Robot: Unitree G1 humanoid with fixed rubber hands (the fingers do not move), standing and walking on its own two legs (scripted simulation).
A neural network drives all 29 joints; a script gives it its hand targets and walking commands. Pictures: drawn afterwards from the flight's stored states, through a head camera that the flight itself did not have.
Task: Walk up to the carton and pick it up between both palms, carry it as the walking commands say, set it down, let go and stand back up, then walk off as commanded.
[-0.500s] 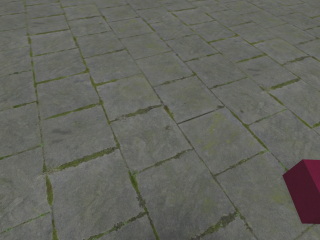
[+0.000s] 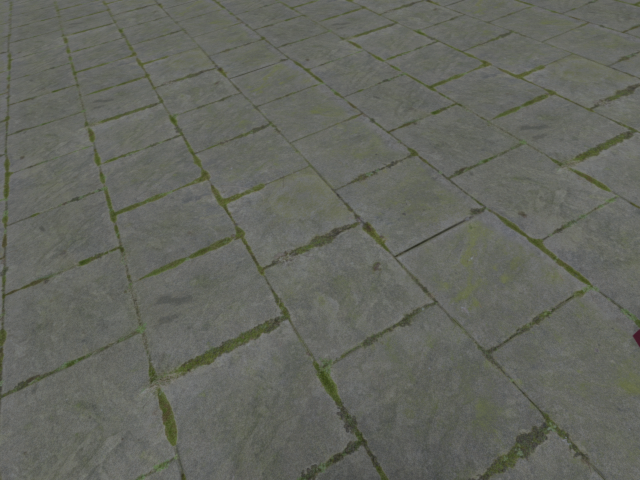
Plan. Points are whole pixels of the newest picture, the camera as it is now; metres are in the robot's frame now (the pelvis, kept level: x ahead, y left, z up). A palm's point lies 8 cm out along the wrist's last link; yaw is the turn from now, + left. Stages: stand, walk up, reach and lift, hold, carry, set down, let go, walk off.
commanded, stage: walk off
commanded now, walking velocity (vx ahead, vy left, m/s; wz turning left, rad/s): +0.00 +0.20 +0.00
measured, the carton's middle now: out of the picture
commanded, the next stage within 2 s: stand in 0.22 s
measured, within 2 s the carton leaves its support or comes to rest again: neither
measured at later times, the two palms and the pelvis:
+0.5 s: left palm out of the picture +0.08 +0.41 -0.14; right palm out of the picture +0.06 -0.08 -0.12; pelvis +0.01 +0.16 +0.00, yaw -1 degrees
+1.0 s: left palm out of the picture +0.02 +0.38 -0.15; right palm out of the picture +0.02 -0.05 -0.14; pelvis +0.03 +0.17 +0.01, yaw +0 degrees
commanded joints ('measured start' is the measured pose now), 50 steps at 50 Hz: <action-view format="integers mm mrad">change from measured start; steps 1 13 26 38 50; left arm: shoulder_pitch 21 17 -23 -19 65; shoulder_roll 200 124 101 84 42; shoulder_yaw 50 64 32 -2 -16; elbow -42 -67 -40 52 133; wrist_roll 3 0 -7 -15 -10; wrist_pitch -28 21 38 -30 -25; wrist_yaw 0 -2 -36 -32 -23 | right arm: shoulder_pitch -3 104 23 70 64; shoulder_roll -74 -255 -89 -56 10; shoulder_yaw -35 -59 15 3 16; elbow -65 -58 -8 81 135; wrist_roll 6 -16 11 24 28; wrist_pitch -6 -59 -95 -97 -97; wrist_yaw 22 -1 -53 -44 -49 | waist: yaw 3 -95 6 -10 -14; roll -168 317 74 -91 -58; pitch -5 -188 -81 -33 3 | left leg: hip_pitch -101 448 301 422 372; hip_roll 38 440 334 191 182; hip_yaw -73 -190 -145 -43 -49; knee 109 -715 -767 -755 -768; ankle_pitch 55 628 456 433 332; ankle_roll -65 187 175 66 75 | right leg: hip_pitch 37 -383 -86 52 74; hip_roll -257 33 28 -67 -49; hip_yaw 159 115 84 159 138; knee -168 634 206 -181 -197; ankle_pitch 473 -409 -117 214 173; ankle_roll -141 45 11 -8 -8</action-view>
